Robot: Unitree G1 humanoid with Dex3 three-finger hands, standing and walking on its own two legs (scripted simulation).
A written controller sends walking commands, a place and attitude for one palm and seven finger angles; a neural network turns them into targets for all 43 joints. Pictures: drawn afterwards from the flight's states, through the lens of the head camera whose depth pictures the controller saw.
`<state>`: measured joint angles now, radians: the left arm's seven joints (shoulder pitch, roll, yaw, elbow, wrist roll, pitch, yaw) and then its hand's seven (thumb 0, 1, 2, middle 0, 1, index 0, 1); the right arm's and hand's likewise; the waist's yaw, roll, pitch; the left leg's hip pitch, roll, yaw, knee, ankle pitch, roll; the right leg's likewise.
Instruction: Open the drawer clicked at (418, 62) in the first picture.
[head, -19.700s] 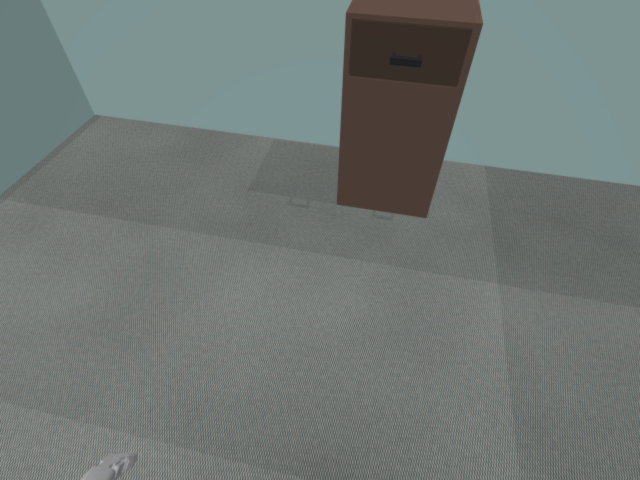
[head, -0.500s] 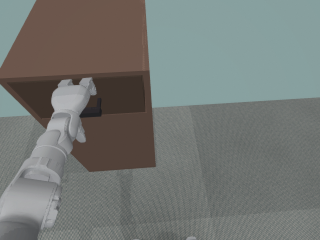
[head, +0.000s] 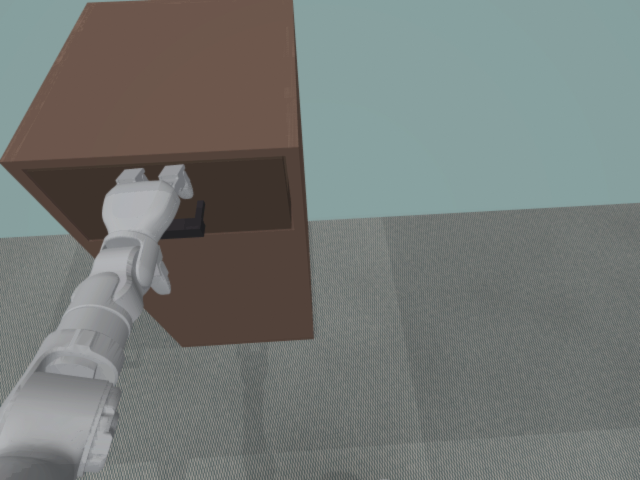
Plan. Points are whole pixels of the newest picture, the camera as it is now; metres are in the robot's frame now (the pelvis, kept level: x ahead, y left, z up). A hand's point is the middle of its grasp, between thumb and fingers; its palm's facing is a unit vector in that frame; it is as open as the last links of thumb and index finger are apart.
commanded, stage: re-aim the fingers above the handle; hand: left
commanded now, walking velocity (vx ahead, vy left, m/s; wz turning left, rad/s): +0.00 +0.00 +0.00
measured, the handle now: (172, 218) +0.50 +0.24 -0.04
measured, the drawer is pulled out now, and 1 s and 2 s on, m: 0.00 0.00 0.00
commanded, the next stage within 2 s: lower the fingers behind the handle in 0.20 s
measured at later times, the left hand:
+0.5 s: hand (168, 227) +0.46 +0.22 +0.01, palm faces -0.07 -0.04 -1.00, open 13.9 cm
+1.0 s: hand (168, 241) +0.45 +0.23 -0.03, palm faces -0.05 -0.05 -1.00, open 13.8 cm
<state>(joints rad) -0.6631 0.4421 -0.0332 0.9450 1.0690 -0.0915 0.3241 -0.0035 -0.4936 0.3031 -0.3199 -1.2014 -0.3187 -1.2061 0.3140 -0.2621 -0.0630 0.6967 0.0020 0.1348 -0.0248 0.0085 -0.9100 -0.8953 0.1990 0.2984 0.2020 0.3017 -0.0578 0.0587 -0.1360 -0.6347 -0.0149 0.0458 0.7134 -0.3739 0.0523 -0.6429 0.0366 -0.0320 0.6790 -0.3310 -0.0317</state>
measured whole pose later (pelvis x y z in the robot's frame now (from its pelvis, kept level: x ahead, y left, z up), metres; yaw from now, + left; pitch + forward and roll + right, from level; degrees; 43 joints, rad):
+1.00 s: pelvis -0.01 +0.01 -0.02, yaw -1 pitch +22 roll -2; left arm -0.74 0.45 -0.01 1.06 1.10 -0.08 0.41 0.00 -0.49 0.30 -0.32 -1.21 -0.32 -1.21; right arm 0.32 -0.26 -0.06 0.72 -0.02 0.11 -0.01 0.01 -0.91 -0.90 0.20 0.30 0.20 0.30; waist -0.09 0.06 -0.16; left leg -0.83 -0.01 0.05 0.87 -0.43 0.07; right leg -0.83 0.04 -0.04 0.82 -0.37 -0.02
